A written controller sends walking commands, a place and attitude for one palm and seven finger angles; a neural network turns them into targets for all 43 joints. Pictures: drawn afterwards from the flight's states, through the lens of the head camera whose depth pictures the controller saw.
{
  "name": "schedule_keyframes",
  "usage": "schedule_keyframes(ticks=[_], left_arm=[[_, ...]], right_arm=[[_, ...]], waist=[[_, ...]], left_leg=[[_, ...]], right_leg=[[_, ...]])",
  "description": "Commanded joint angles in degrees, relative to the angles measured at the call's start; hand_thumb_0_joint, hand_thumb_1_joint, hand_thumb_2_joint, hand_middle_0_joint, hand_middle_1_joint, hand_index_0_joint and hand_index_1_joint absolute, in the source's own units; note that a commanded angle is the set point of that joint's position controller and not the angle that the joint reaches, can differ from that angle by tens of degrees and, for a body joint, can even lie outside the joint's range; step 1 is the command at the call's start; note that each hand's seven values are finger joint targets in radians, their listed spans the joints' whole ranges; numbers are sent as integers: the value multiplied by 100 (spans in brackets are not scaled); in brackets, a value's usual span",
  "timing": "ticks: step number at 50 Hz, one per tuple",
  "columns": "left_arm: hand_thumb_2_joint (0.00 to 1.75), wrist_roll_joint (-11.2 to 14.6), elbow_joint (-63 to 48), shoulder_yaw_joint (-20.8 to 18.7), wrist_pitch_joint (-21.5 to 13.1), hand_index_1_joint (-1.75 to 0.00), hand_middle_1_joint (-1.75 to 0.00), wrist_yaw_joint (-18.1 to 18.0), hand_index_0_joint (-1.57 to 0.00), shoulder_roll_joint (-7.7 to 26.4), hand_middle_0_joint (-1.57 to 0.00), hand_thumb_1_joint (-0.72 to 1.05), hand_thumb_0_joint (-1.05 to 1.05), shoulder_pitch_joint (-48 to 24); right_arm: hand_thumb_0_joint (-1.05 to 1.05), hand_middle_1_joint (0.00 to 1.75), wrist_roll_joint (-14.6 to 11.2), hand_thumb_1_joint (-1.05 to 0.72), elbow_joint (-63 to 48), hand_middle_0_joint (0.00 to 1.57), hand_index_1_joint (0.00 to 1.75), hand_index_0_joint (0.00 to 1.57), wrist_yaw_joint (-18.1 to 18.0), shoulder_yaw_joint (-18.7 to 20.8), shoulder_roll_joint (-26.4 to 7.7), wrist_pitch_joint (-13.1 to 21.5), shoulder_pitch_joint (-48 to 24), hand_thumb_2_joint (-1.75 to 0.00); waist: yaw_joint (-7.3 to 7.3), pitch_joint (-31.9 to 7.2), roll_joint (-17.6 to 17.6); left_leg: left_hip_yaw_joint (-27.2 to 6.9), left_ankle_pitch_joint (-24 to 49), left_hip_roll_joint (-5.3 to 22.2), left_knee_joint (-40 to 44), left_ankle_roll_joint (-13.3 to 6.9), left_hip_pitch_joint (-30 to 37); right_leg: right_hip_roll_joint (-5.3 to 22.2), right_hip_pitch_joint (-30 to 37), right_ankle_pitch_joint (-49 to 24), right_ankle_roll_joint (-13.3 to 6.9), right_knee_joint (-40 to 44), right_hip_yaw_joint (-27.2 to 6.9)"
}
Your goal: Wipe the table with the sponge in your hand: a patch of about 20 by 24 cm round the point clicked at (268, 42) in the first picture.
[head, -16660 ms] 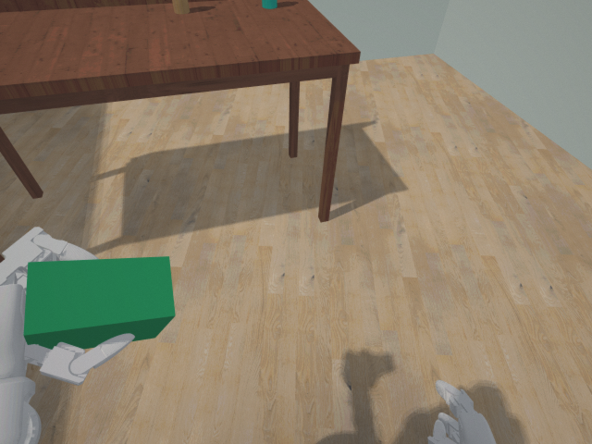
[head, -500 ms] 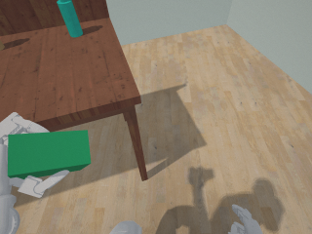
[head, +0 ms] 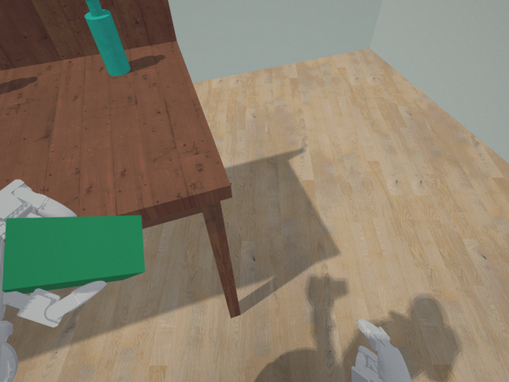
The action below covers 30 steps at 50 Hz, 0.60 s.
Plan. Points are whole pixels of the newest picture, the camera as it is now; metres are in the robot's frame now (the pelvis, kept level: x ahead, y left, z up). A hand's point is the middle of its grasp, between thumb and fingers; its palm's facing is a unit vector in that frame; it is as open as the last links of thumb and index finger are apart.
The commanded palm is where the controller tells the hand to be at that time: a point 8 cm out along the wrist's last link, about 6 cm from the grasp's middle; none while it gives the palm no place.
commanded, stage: come to a stop and stand still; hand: left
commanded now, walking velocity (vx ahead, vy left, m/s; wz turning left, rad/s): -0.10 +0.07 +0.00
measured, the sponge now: (95, 253) +0.22 +0.20 +0.16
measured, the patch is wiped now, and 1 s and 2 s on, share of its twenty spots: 0.00 0.00 0.00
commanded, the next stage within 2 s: look again from close up in 1.56 s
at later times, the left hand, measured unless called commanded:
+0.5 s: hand (53, 248) +0.22 +0.24 +0.18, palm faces +0.37 -0.82 -0.44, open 10.3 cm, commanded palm +0.17 +0.28 +0.19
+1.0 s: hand (47, 315) +0.15 +0.22 +0.17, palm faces +0.39 -0.83 -0.40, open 10.3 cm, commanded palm +0.11 +0.26 +0.19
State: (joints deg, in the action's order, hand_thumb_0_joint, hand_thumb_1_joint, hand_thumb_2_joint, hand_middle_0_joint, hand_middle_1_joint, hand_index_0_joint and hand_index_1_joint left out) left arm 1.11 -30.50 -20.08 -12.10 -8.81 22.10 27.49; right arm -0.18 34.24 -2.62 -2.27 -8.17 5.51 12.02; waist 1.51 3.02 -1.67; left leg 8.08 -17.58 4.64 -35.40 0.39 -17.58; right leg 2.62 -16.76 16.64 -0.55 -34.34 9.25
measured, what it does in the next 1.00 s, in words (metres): steps on the spot: left foot, then right foot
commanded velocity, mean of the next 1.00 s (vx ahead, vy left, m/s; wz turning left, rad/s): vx -0.03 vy -0.01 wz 0.00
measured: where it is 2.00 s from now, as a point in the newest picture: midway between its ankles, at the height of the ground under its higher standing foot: outside the picture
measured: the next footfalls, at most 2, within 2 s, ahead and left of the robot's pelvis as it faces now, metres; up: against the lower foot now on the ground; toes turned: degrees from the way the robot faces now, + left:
left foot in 0.26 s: +0.01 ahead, +0.11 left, +0.00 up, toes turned +3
right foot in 0.52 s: +0.03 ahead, -0.09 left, +0.00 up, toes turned -7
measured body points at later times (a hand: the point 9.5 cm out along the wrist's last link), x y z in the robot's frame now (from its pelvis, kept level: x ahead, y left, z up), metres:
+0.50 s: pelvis +0.00 +0.00 +0.01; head +0.03 +0.01 +0.46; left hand +0.19 +0.28 +0.20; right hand +0.18 -0.21 -0.07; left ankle +0.03 +0.13 -0.73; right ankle -0.01 -0.09 -0.72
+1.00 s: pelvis -0.06 -0.02 +0.01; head -0.05 -0.02 +0.46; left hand +0.13 +0.26 +0.19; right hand +0.10 -0.26 -0.08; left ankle -0.03 +0.11 -0.73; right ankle -0.01 -0.09 -0.73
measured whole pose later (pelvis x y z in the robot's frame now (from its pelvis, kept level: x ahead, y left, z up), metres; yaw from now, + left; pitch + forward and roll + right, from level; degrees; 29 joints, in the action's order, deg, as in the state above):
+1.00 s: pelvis -0.06 -0.02 +0.01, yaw -1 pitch -2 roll +0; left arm 1.1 -27.3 -18.3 -9.2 -9.1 20.8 27.4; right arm 0.1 33.8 -3.7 -1.0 -12.4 3.6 13.7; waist 0.9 2.0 0.7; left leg 3.5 -13.3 2.6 -29.5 0.9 -14.3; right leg -1.1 -15.6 11.8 -3.6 -28.6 7.8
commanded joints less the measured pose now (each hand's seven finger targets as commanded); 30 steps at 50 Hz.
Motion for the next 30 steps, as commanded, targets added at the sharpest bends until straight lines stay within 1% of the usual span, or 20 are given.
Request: schedule_keyframes(ticks=[1, 2, 4, 5, 8, 10, 11, 12, 13, 14, 15, 17, 19, 23, 25, 26, 27, 28, 29, 30], left_arm=[[130, 142, -707, -760, -134, -160, -160, -123, -120, 1013, -120, 10, 0, -713], [130, 127, -929, -775, -135, -160, -160, -136, -120, 1049, -120, 10, 0, -875], [130, 63, -996, -834, -219, -160, -160, -175, -120, 1005, -120, 10, 0, -522], [130, 17, -979, -836, -237, -160, -160, -183, -120, 948, -120, 10, 0, -308], [130, -12, -1293, -881, -273, -160, -160, -216, -120, 917, -120, 10, 0, 41], [130, -8, -1457, -839, -231, -160, -160, -236, -120, 866, -120, 10, 0, 109], [130, 12, -1502, -877, -219, -160, -160, -257, -120, 914, -120, 10, 0, 123], [130, 42, -1575, -802, -200, -160, -160, -248, -120, 892, -120, 10, 0, 142], [130, 50, -1686, -789, -232, -160, -160, -225, -120, 899, -120, 10, 0, 131], [130, 43, -1412, -760, -261, -160, -160, -183, -120, 843, -120, 10, 0, 330], [130, 2, -1411, -763, -301, -160, -160, -151, -120, 868, -120, 10, 0, 282], [130, -68, -1744, -715, -357, -160, -160, -137, -120, 961, -120, 10, 0, -252], [130, -35, -1644, -564, -273, -160, -160, -119, -120, 799, -120, 10, 0, -142], [130, 52, -1461, -485, -102, -160, -160, -79, -120, 695, -120, 10, 0, -89], [130, 45, -1215, -562, -78, -160, -160, -91, -120, 756, -120, 10, 0, -117], [130, 35, -1084, -578, -75, -160, -160, -97, -120, 768, -120, 10, 0, -206], [130, 36, -1035, -657, -68, -160, -160, -98, -120, 862, -120, 10, 0, -276], [130, 130, -925, -576, -2, -160, -160, -66, -120, 808, -120, 10, 0, -323], [130, 186, -882, -624, 52, -160, -160, -65, -120, 872, -120, 10, 0, -263], [130, 188, -933, -676, 66, -160, -160, -77, -120, 923, -120, 10, 0, -290]], right_arm=[[0, 30, -56, -90, -756, 20, 30, 20, -89, 408, -855, 184, -466, -90], [0, 30, -73, -90, -763, 20, 30, 20, -47, 360, -835, 164, -614, -90], [0, 30, -29, -90, -714, 20, 30, 20, -77, 227, -688, 122, -703, -90], [0, 30, -10, -90, -744, 20, 30, 20, -95, 209, -656, 74, -749, -90], [0, 30, 24, -90, -908, 20, 30, 20, -121, 256, -674, -53, -746, -90], [0, 30, 28, -90, -971, 20, 30, 20, -141, 335, -735, -159, -571, -90], [0, 30, 23, -90, -990, 20, 30, 20, -163, 381, -763, -206, -477, -90], [0, 30, -24, -90, -1028, 20, 30, 20, -191, 447, -846, -217, -433, -90], [0, 30, -48, -90, -1096, 20, 30, 20, -189, 522, -1010, -163, -439, -90], [0, 30, -34, -90, -1106, 20, 30, 20, -146, 544, -1049, -107, -320, -90], [0, 30, 57, -90, -1068, 20, 30, 20, -115, 518, -1023, -73, -314, -90], [0, 30, 82, -90, -969, 20, 30, 20, -47, 513, -997, 38, -323, -90], [0, 30, 21, -90, -953, 20, 30, 20, 40, 543, -1051, 132, -237, -90], [0, 30, -12, -90, -972, 20, 30, 20, 47, 469, -1055, 188, -278, -90], [0, 30, -37, -90, -958, 20, 30, 20, 13, 425, -1029, 180, -358, -90], [0, 30, -46, -90, -962, 20, 30, 20, -3, 406, -1007, 157, -373, -90], [0, 30, -27, -90, -964, 20, 30, 20, -20, 393, -947, 133, -356, -90], [0, 30, -67, -90, -941, 20, 30, 20, -18, 368, -824, 122, -321, -90], [0, 30, -75, -90, -924, 20, 30, 20, -35, 376, -812, 108, -380, -90], [0, 30, -55, -90, -890, 20, 30, 20, -44, 338, -785, 89, -462, -90]], waist=[[-94, -713, 1837], [-128, -814, 1532], [-122, -874, 1132], [-89, -932, 1060], [-28, -1164, 1007], [-125, -1264, 767], [-178, -1333, 621], [-171, -1350, 320], [-74, -1350, -448], [-71, -1259, -914], [-143, -1079, -1484], [-121, -1070, -1460], [-162, -1173, -1290], [-198, -906, -1168], [-144, -859, -950], [-164, -818, -642], [-222, -876, -140], [-209, -890, 727], [-168, -788, 1073], [-134, -712, 1043]], left_leg=[[-465, -1190, -277, -1904, 145, -1110], [-705, -1255, -272, -2344, 198, -1274], [-642, -1194, -197, -1908, 209, -1069], [-485, -1046, -251, -1473, 192, -906], [-213, -419, -364, -243, 183, -533], [-171, 555, -437, 646, 196, 81], [-156, 1280, -321, 1062, 173, 513], [-420, 2461, 134, 1240, 69, 926], [-1092, 3818, 855, 1198, -205, 1265], [-1590, 4938, 1333, 1285, -474, 1507], [-1891, 5419, 1536, 1436, -700, 1396], [-1554, 5548, 1433, 1206, -682, 1574], [-1184, 5067, 1237, 1145, -545, 1749], [-1041, 3181, 1187, 1374, -465, 936], [-901, 2036, 1037, 1232, -342, 400], [-773, 1410, 831, 1037, -199, 97], [-556, 794, 545, 685, -28, -24], [-349, 102, 82, 129, 137, 37], [-425, -452, -187, -458, 165, -41], [-630, -740, -239, -927, 141, -223]], right_leg=[[2136, 1141, -2537, -821, 1671, -2848], [2226, 1299, -3475, -951, 1468, -2780], [1906, 1555, -4955, -792, 977, -1598], [1736, 1625, -5182, -673, 860, -1292], [1536, 1880, -5015, -572, 672, -975], [1293, 1636, -4440, -385, 426, -848], [1124, 1448, -3992, -223, 223, -763], [898, 1124, -3049, -49, -35, -616], [495, 483, -1283, 154, -271, -561], [150, -136, 662, 211, -646, -526], [-20, -441, 1421, 221, -1199, -565], [1, -519, 1186, 185, -1201, -672], [-132, -405, 831, 193, -810, -514], [-184, 318, 479, 247, 229, -370], [-94, 917, -148, 244, 951, -390], [73, 1138, -732, 185, 1199, -575], [447, 1061, -1480, 40, 1256, -1011], [921, 681, -1407, -186, 1503, -1662], [1317, 413, -1446, -458, 1784, -2164], [1492, 367, -1483, -631, 1872, -2271]])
